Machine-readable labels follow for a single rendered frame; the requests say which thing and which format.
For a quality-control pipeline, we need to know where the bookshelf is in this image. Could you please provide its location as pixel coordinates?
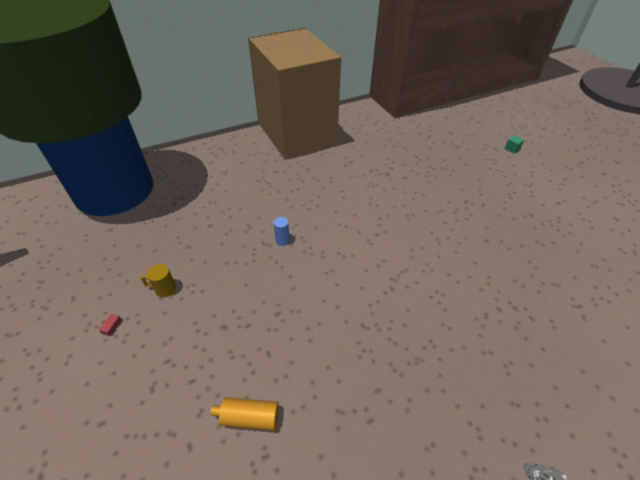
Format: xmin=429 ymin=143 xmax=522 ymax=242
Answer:
xmin=370 ymin=0 xmax=573 ymax=118

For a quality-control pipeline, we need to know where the right robot hand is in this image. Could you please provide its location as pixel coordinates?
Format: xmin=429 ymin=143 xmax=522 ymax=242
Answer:
xmin=524 ymin=463 xmax=567 ymax=480

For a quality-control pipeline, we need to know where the coat stand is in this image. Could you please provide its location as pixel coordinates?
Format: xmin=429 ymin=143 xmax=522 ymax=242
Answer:
xmin=579 ymin=63 xmax=640 ymax=114

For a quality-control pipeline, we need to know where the potted plant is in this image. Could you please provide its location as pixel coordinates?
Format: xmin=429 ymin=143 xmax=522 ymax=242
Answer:
xmin=0 ymin=0 xmax=154 ymax=216

